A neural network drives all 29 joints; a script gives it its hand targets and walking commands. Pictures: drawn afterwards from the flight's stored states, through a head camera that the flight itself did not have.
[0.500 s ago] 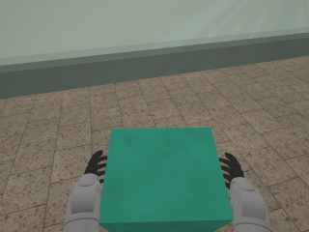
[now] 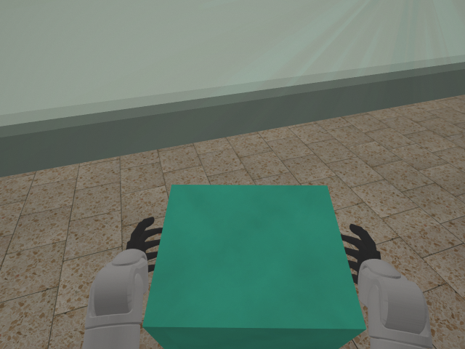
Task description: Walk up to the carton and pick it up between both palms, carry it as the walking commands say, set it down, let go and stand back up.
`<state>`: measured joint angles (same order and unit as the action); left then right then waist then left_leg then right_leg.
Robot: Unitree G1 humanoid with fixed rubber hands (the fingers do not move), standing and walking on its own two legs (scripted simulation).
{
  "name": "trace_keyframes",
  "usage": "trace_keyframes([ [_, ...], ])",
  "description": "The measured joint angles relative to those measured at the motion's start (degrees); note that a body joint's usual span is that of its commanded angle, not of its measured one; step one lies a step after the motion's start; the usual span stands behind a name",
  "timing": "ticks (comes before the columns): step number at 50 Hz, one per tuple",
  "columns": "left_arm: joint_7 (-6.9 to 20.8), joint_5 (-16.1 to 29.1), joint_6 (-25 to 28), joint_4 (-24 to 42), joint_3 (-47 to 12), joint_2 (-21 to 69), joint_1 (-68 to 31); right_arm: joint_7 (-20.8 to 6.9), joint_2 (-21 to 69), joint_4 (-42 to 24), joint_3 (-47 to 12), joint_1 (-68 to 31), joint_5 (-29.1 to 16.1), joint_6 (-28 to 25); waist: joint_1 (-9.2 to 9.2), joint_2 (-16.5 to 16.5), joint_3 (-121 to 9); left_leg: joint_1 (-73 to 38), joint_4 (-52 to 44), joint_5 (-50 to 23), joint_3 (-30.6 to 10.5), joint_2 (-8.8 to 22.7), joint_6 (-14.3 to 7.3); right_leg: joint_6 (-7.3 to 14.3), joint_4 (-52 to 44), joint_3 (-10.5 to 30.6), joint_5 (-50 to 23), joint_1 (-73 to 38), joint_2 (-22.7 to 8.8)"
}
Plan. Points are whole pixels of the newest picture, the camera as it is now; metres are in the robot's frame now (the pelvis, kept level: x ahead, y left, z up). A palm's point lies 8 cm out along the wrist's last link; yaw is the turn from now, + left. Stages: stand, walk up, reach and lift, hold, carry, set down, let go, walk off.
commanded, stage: carry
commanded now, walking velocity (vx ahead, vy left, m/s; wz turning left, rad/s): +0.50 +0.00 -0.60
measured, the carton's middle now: (248, 269) +0.30 +0.01 +0.01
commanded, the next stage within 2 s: none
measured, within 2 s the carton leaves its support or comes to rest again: neither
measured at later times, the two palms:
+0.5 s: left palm (232, 165) +0.57 +0.05 +0.06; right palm (393, 192) +0.47 -0.31 +0.07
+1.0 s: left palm (289, 99) +0.94 -0.13 +0.08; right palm (402, 132) +0.70 -0.42 +0.09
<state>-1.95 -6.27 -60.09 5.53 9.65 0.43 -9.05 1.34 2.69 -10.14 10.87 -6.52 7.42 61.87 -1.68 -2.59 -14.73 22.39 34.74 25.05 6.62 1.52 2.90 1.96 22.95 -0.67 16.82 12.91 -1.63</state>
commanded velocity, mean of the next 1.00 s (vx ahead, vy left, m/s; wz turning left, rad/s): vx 0.50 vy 0.00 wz -0.60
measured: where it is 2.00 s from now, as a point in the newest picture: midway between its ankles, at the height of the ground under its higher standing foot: (345, 221)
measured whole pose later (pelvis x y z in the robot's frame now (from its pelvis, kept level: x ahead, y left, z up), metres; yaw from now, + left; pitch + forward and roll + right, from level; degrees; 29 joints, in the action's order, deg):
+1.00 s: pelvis +0.62 -0.13 +0.00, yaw -35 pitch +3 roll -4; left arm -1.8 -8.0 -67.2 18.2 11.6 3.5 -8.0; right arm 4.6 7.2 -21.9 12.5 -3.4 5.4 66.7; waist 2.2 1.4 -5.3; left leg 0.6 15.5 17.9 21.0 5.4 -1.2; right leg 2.6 54.2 -4.5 4.7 39.1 -4.0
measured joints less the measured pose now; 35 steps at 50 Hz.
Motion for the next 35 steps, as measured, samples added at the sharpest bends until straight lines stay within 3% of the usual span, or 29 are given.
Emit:
trace_keyframes([
  [3, -1.0, 0.2, -4.1, 5.3, 0.3, 0.0, -0.3, 0.1, -0.8, -2.2, -0.4, -2.5, -1.0, 3.4, 0.75, 1.0, 2.6, -2.4, -11.0, -8.5, 1.2, 0.1, -0.2, -0.8, 1.0, 1.8, 1.7, -1.5, 0.5],
  [5, -0.9, 0.8, -6.4, 8.0, 1.4, -1.2, -0.6, 0.4, 0.7, -2.8, -0.7, -3.3, -1.0, 3.9, 0.86, 0.8, 3.5, -4.2, -11.4, -16.3, 3.3, 0.6, -1.9, -0.9, 9.4, 2.0, 6.2, 1.0, 0.3],
  [8, 0.2, 1.7, -8.5, 8.1, 2.8, -2.6, 0.3, 1.9, 3.6, -3.7, -1.5, -1.0, 0.1, 4.9, 1.23, 0.9, 2.4, -6.8, -10.1, -10.7, 6.4, 2.1, -2.3, -0.4, 21.4, -0.7, 11.1, 7.6, 0.3],
  [11, 0.9, 1.6, -9.3, 6.6, 2.8, -1.8, 0.3, 2.6, 4.3, -6.6, -1.3, 1.8, 0.8, 7.1, 2.27, 2.1, 2.2, -10.7, -12.2, -8.5, 7.0, 3.8, -0.9, 0.4, 16.9, -3.8, 10.4, 9.9, 0.2],
  [14, 1.3, 1.5, -8.9, 8.2, 2.9, -1.0, 0.1, 2.8, 4.0, -10.0, -1.0, 1.1, 0.6, 9.0, 2.73, 3.1, 4.5, -14.8, -11.8, -5.3, 8.7, 6.0, 1.0, 1.1, 8.2, -5.9, 2.8, 10.6, 0.8],
  [16, 1.0, 1.2, -8.4, 9.0, 2.5, 0.2, -0.8, 2.4, 3.0, -11.7, -0.3, 0.8, 0.5, 9.0, 3.44, 4.6, 5.4, -15.4, -7.6, -1.3, 8.1, 8.6, 2.2, 1.8, 6.7, -7.5, -4.9, 8.8, 2.3],
  [17, 0.6, 0.9, -8.3, 8.9, 2.0, 1.1, -1.5, 2.0, 2.3, -12.1, 0.3, 1.1, 0.3, 8.8, 3.67, 5.2, 5.3, -13.9, -3.3, -0.6, 7.1, 10.2, 2.3, 1.9, 7.1, -8.4, -3.4, 7.9, 3.1],
  [18, 0.2, 0.3, -8.2, 8.6, 1.5, 1.9, -2.1, 1.7, 1.7, -12.2, 1.0, 1.4, 0.1, 8.6, 3.43, 4.8, 4.9, -11.1, 3.2, 0.5, 4.9, 10.1, 2.7, 2.0, 7.2, -8.6, -0.9, 7.2, 3.4],
  [21, -0.3, -1.2, -7.8, 9.7, 1.6, 3.5, -0.9, 1.9, 0.9, -10.8, 1.5, 0.1, -1.1, 8.9, 1.93, 1.5, 5.0, -1.4, 18.6, 7.7, 1.6, 5.4, 3.3, 2.1, 4.0, -5.3, 1.2, 4.9, 2.9],
  [24, -1.0, -1.1, -8.0, 13.0, 1.6, 3.3, 0.2, 1.5, 0.9, -10.0, 1.3, -1.8, -1.6, 8.2, 1.47, -0.4, 7.9, 8.4, 21.1, 6.8, 0.8, 2.6, 3.1, 1.8, -1.5, -2.7, 0.7, 0.0, 2.2],
  [28, -1.2, -0.2, -7.9, 18.6, 3.1, 3.0, 1.8, 1.2, 2.9, -11.6, 0.8, -2.1, -1.7, 5.9, -0.19, 0.1, 11.5, 15.6, 9.9, -5.0, -0.8, 1.7, 1.9, 0.4, -4.9, 1.9, 3.0, -7.0, 2.1],
  [31, -0.8, 0.6, -7.8, 20.2, 3.6, 3.5, 2.6, 1.1, 4.6, -14.5, 1.0, 0.7, -0.9, 4.8, 0.18, 1.1, 12.1, 14.1, -1.2, -16.4, 0.9, 1.0, 0.7, -0.6, -3.1, 3.5, 7.4, -12.7, 1.7],
  [33, -0.5, 0.7, -7.7, 20.7, 3.9, 3.9, 3.5, 1.1, 4.7, -15.5, 0.5, 1.8, -0.9, 4.9, 0.28, 1.8, 11.6, 8.7, -6.9, -23.2, 3.7, 1.3, -1.3, -1.1, 7.1, 3.4, 11.5, -12.8, 1.5],
  [35, -0.1, 0.4, -7.3, 18.7, 3.9, 2.5, 2.6, 1.9, 4.7, -13.4, -0.6, 1.0, -0.7, 4.2, 0.45, -0.6, 11.7, 6.9, -2.6, -20.8, 7.3, 1.1, -6.4, -0.7, 25.8, 4.4, 12.3, -5.7, 0.6],
])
